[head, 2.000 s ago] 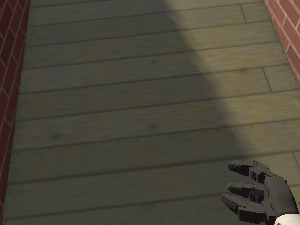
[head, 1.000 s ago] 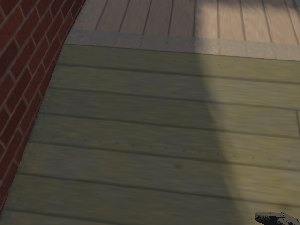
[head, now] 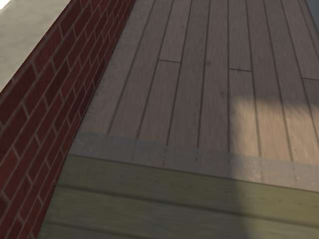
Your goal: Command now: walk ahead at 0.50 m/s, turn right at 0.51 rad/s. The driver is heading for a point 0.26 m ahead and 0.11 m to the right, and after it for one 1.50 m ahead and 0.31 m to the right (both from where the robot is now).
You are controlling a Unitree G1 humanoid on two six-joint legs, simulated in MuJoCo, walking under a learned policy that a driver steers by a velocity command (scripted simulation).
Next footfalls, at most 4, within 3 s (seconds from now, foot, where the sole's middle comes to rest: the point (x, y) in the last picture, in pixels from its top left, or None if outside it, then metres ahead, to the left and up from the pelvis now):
0.32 right None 0.30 -0.18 -0.72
0.82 left None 0.38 0.02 -0.71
1.12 right None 0.24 -0.19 -0.73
1.54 left None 0.37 0.04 -0.72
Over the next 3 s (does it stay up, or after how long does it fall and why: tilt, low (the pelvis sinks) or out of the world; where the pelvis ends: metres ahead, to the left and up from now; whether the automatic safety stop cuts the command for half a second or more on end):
stays up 0.53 -0.07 0.07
